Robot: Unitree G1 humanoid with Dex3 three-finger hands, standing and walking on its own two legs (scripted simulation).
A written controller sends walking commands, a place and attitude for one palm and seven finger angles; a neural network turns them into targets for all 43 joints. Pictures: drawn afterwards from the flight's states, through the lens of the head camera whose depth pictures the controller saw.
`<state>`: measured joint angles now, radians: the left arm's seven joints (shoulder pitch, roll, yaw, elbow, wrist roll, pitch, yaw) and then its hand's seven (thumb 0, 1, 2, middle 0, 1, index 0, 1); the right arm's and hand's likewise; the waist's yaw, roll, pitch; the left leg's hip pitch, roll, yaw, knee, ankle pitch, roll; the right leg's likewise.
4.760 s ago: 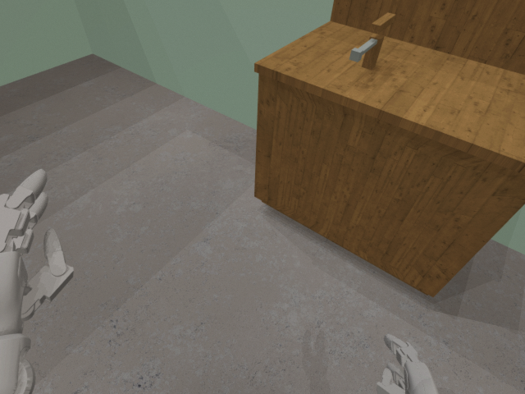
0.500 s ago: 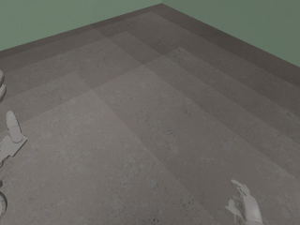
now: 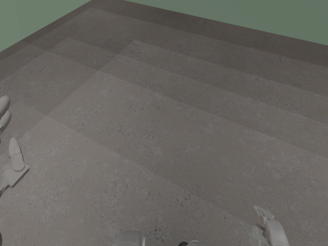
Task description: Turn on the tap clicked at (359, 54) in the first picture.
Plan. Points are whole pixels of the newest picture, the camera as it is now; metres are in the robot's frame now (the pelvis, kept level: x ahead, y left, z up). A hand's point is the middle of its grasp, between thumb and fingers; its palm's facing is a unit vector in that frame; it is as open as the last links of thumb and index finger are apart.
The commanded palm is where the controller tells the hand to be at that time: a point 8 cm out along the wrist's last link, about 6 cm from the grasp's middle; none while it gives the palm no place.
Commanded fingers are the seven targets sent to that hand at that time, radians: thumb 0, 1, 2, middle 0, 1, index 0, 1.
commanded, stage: turn to face it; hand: left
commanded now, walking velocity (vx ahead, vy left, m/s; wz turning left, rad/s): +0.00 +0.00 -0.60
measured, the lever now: out of the picture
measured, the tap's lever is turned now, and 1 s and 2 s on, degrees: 0 0 0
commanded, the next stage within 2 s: none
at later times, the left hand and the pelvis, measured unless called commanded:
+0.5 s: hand (90, 166) +0.22 +0.13 +0.17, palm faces +0.11 -0.86 -0.49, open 7.4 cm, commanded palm +0.17 +0.20 +0.18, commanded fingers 0.00 0.90 0.90 -0.20 -0.30 -0.20 -0.30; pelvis -0.07 -0.02 -0.01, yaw -18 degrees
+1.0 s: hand (128, 187) +0.19 +0.06 +0.18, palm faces -0.14 -0.91 -0.40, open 7.4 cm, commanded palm +0.17 +0.12 +0.18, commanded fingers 0.00 0.90 0.90 -0.20 -0.30 -0.20 -0.30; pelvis -0.13 -0.01 +0.00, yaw -37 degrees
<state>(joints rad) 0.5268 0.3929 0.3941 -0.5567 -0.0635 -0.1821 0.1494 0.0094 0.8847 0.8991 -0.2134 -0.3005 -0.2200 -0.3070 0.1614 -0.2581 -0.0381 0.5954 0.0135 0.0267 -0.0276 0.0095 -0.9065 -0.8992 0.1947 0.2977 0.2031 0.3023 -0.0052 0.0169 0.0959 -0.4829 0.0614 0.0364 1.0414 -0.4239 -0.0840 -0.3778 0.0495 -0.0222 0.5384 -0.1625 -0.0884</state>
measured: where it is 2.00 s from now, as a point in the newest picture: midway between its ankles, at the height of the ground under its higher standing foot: outside the picture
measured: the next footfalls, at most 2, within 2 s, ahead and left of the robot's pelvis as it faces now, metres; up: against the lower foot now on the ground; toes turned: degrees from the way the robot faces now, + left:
left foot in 0.16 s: +0.03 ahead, +0.15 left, +0.00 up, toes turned -1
right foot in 0.46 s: -0.04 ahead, -0.15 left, +0.00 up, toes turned -24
